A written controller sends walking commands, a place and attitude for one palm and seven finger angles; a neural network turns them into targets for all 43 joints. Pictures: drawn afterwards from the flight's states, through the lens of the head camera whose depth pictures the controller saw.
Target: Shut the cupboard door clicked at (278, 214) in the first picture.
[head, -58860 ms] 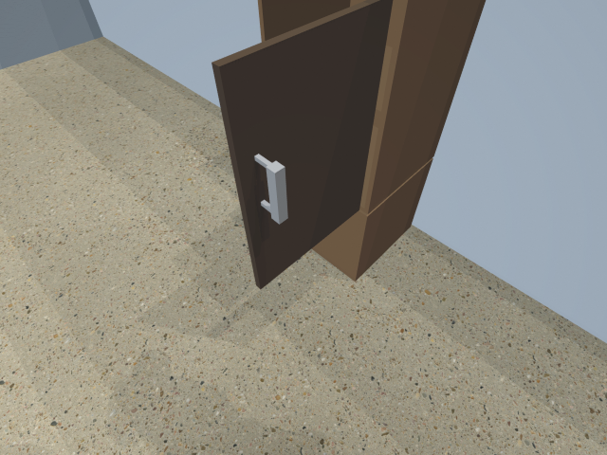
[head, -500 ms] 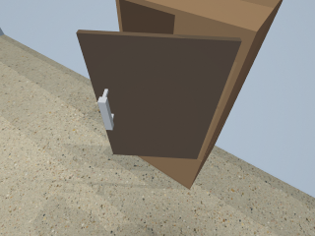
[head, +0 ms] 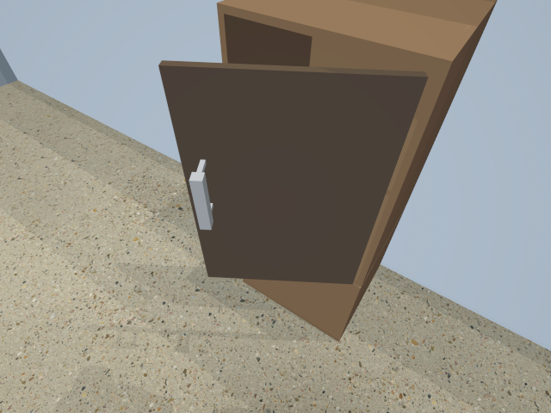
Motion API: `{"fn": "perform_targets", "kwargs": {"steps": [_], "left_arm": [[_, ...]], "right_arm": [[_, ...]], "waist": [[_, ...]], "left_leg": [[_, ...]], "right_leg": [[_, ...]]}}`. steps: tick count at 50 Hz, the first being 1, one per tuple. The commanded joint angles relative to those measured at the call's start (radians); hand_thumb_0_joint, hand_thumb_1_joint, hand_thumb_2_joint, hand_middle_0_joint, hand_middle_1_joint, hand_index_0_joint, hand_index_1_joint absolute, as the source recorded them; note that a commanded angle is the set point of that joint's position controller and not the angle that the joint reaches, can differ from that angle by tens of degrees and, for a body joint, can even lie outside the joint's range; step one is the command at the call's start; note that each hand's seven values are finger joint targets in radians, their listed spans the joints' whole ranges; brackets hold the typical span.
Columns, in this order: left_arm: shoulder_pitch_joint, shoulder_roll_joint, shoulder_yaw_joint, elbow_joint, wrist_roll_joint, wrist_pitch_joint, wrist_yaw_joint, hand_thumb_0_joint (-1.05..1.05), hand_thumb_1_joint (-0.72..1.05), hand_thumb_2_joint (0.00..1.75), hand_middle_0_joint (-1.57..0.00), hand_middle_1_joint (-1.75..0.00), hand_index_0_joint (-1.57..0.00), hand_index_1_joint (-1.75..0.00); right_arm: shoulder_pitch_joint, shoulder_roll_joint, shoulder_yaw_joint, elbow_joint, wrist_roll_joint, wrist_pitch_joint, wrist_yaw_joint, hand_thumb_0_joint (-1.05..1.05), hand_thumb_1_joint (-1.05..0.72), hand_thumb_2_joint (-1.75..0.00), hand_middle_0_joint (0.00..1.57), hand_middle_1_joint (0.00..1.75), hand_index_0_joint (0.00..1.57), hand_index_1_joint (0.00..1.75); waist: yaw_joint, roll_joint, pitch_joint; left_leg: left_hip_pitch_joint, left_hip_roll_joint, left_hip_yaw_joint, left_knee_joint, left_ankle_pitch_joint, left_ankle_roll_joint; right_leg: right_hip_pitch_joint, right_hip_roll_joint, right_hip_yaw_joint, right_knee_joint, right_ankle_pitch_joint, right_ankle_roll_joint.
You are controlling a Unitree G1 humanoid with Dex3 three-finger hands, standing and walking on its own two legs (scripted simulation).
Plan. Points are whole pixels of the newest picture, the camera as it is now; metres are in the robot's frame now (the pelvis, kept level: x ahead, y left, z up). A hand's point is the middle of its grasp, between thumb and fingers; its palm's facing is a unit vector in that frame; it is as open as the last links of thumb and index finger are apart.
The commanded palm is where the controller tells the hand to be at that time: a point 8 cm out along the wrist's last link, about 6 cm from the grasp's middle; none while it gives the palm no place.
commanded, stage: come to a stop and stand still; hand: left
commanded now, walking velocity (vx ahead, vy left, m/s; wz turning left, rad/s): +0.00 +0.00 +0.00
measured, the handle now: (204, 195) +0.49 +0.18 +0.02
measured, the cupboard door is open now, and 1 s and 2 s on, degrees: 31 31 31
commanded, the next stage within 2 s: look again from close up in 1.08 s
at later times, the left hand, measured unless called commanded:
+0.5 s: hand out of the picture -0.01 +0.17 -0.15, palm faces -0.01 -0.97 -0.24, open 7.4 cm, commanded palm none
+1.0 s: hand out of the picture +0.06 +0.14 -0.15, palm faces +0.01 -0.97 -0.24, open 7.3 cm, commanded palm none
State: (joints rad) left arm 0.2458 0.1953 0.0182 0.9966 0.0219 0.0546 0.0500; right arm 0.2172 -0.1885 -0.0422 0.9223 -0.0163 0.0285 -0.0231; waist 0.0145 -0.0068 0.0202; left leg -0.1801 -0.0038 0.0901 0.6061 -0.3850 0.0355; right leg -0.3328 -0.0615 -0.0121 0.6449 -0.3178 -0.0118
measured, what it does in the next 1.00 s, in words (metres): stands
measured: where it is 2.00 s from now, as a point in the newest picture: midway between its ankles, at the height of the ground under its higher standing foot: outside the picture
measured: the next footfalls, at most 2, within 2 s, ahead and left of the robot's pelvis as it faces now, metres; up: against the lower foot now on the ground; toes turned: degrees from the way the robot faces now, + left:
none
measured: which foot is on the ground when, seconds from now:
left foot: down 0.00-1.00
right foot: down 0.00-1.00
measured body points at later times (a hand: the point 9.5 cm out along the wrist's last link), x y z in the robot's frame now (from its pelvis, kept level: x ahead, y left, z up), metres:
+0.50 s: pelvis -0.01 -0.01 +0.01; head +0.01 -0.04 +0.46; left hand -0.01 +0.22 -0.13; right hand -0.02 -0.25 -0.16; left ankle -0.03 +0.09 -0.73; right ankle +0.05 -0.14 -0.73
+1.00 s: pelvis +0.02 -0.04 +0.01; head +0.03 -0.06 +0.46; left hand +0.06 +0.19 -0.13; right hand +0.03 -0.26 -0.15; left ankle -0.03 +0.09 -0.73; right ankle +0.05 -0.14 -0.73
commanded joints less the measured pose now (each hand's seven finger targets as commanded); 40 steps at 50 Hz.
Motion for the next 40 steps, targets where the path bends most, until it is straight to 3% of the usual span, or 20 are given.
{"fn": "perform_targets", "kwargs": {"steps": [1, 3, 6, 7, 8, 11, 13, 15, 21, 32, 40], "left_arm": [[0.040, 0.075, 0.005, -0.068, 0.006, -0.019, -0.015, 0.00, 0.90, 0.90, -0.20, -0.30, -0.20, -0.30], [0.048, 0.086, 0.002, -0.061, 0.005, -0.032, -0.024, 0.00, 0.90, 0.90, -0.20, -0.30, -0.20, -0.30], [0.050, 0.109, 0.003, -0.070, 0.005, -0.034, -0.025, 0.00, 0.90, 0.90, -0.20, -0.30, -0.20, -0.30], [0.052, 0.110, 0.004, -0.071, 0.007, -0.035, -0.025, 0.00, 0.90, 0.90, -0.20, -0.30, -0.20, -0.30], [0.059, 0.107, 0.004, -0.072, 0.007, -0.039, -0.024, 0.00, 0.90, 0.90, -0.20, -0.30, -0.20, -0.30], [0.064, 0.110, 0.001, -0.067, 0.003, -0.051, -0.025, 0.00, 0.90, 0.90, -0.20, -0.30, -0.20, -0.30], [0.058, 0.115, 0.003, -0.065, 0.001, -0.054, -0.025, 0.00, 0.90, 0.90, -0.20, -0.30, -0.20, -0.30], [0.065, 0.111, 0.001, -0.052, 0.000, -0.057, -0.025, 0.00, 0.90, 0.90, -0.20, -0.30, -0.20, -0.30], [0.070, 0.107, -0.005, -0.011, -0.007, -0.071, -0.024, 0.00, 0.90, 0.90, -0.20, -0.30, -0.20, -0.30], [0.056, 0.095, -0.006, 0.044, -0.013, -0.082, -0.017, 0.00, 0.90, 0.90, -0.20, -0.30, -0.20, -0.30], [0.034, 0.098, -0.003, 0.053, -0.014, -0.085, -0.016, 0.00, 0.90, 0.90, -0.20, -0.30, -0.20, -0.30]], "right_arm": [[-0.038, -0.131, -0.001, -0.107, -0.004, -0.025, 0.000, 0.00, -0.90, -0.90, 0.20, 0.30, 0.20, 0.30], [-0.012, -0.125, 0.004, -0.099, -0.002, -0.030, 0.005, 0.00, -0.90, -0.90, 0.20, 0.30, 0.20, 0.30], [0.028, -0.138, -0.001, -0.088, -0.001, -0.035, 0.010, 0.00, -0.90, -0.90, 0.20, 0.30, 0.20, 0.30], [0.030, -0.132, -0.005, -0.086, -0.004, -0.036, 0.009, 0.00, -0.90, -0.90, 0.20, 0.30, 0.20, 0.30], [0.037, -0.136, -0.004, -0.082, -0.003, -0.037, 0.010, 0.00, -0.90, -0.90, 0.20, 0.30, 0.20, 0.30], [0.063, -0.129, 0.002, -0.064, -0.002, -0.040, 0.011, 0.00, -0.90, -0.90, 0.20, 0.30, 0.20, 0.30], [0.078, -0.126, 0.006, -0.048, -0.004, -0.044, 0.010, 0.00, -0.90, -0.90, 0.20, 0.30, 0.20, 0.30], [0.082, -0.127, 0.009, -0.032, -0.002, -0.047, 0.009, 0.00, -0.90, -0.90, 0.20, 0.30, 0.20, 0.30], [0.129, -0.106, 0.020, 0.029, 0.003, -0.054, 0.006, 0.00, -0.90, -0.90, 0.20, 0.30, 0.20, 0.30], [0.162, -0.069, 0.034, 0.122, 0.004, -0.063, -0.004, 0.00, -0.90, -0.90, 0.20, 0.30, 0.20, 0.30], [0.161, -0.067, 0.034, 0.147, 0.003, -0.060, -0.008, 0.00, -0.90, -0.90, 0.20, 0.30, 0.20, 0.30]], "waist": [[0.024, 0.062, 0.178], [0.011, 0.023, 0.170], [-0.003, 0.043, 0.150], [-0.001, 0.033, 0.139], [-0.001, -0.016, 0.115], [-0.014, -0.036, 0.079], [-0.020, 0.009, 0.071], [-0.018, 0.017, 0.068], [-0.025, -0.034, 0.036], [-0.019, 0.018, 0.020], [-0.022, -0.006, 0.016]], "left_leg": [[-0.280, 0.179, -0.178, -0.290, 0.129, 0.043], [-0.233, 0.125, -0.160, -0.310, -0.012, 0.023], [-0.231, 0.115, -0.185, -0.362, -0.195, 0.024], [-0.223, 0.116, -0.184, -0.365, -0.178, 0.029], [-0.209, 0.114, -0.181, -0.354, -0.167, 0.030], [-0.130, 0.089, -0.154, -0.323, -0.113, 0.026], [-0.113, 0.091, -0.156, -0.335, -0.100, 0.024], [-0.115, 0.095, -0.154, -0.338, -0.086, 0.022], [-0.061, 0.084, -0.117, -0.295, 0.028, 0.012], [-0.028, 0.098, -0.092, -0.279, 0.178, -0.008], [-0.006, 0.101, -0.081, -0.268, 0.210, -0.019]], "right_leg": [[0.042, 0.021, 0.004, -0.033, 0.027, -0.013], [0.026, 0.016, 0.049, -0.118, 0.062, -0.019], [0.025, 0.022, 0.064, -0.138, 0.008, -0.018], [0.035, 0.023, 0.056, -0.135, 0.026, -0.019], [0.046, 0.021, 0.069, -0.144, 0.024, -0.017], [0.008, 0.000, 0.120, -0.208, -0.033, -0.021], [0.006, 0.000, 0.123, -0.209, -0.022, -0.025], [0.020, -0.002, 0.124, -0.210, 0.001, -0.024], [0.041, -0.029, 0.153, -0.250, 0.027, -0.028], [0.126, -0.044, 0.126, -0.231, 0.241, -0.039], [0.147, -0.049, 0.127, -0.237, 0.316, -0.041]]}}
